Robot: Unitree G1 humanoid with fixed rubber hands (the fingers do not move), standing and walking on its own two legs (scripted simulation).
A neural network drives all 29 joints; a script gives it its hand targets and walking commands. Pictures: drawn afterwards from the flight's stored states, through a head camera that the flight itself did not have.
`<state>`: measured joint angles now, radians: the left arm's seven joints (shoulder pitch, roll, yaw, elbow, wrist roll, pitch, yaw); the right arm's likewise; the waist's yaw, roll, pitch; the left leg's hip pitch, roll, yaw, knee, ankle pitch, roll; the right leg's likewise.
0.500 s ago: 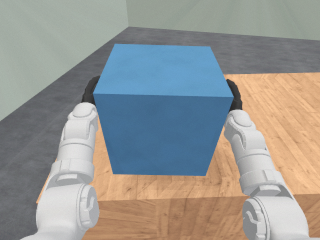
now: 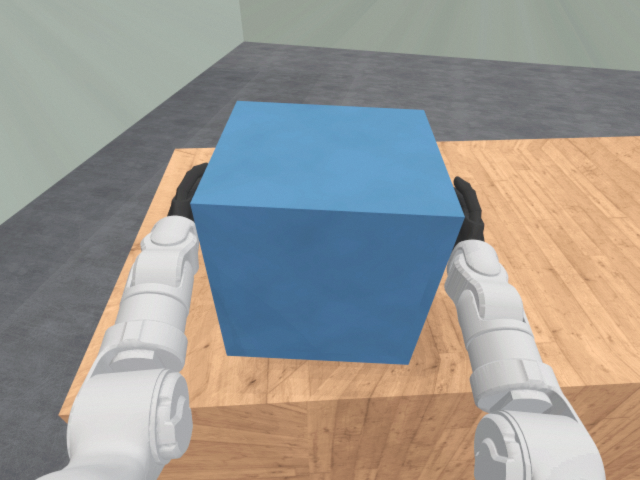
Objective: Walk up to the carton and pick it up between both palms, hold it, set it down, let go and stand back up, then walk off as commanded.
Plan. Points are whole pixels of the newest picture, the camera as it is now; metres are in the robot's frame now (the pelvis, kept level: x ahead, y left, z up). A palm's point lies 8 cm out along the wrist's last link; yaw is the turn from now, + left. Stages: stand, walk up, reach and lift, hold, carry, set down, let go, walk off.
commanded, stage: set down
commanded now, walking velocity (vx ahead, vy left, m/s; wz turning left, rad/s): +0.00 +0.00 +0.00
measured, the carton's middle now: (323, 234) +0.43 -0.06 +0.11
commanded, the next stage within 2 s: none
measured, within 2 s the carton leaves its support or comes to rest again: rests again in 1.14 s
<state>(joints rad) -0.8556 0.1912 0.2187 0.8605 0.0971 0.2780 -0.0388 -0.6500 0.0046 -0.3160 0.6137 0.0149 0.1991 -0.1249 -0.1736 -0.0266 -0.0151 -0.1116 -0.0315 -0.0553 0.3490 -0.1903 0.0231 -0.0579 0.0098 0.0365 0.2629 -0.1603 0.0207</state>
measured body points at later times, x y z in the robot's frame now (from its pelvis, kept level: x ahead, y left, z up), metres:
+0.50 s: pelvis +0.00 +0.01 +0.00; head +0.00 +0.03 +0.45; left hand +0.47 +0.11 +0.13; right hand +0.36 -0.23 +0.13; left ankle +0.00 +0.10 -0.75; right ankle -0.01 -0.13 -0.75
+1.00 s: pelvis +0.01 +0.00 +0.00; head +0.04 +0.01 +0.45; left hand +0.49 +0.09 +0.11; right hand +0.36 -0.25 +0.10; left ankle +0.00 +0.10 -0.75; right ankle -0.01 -0.13 -0.75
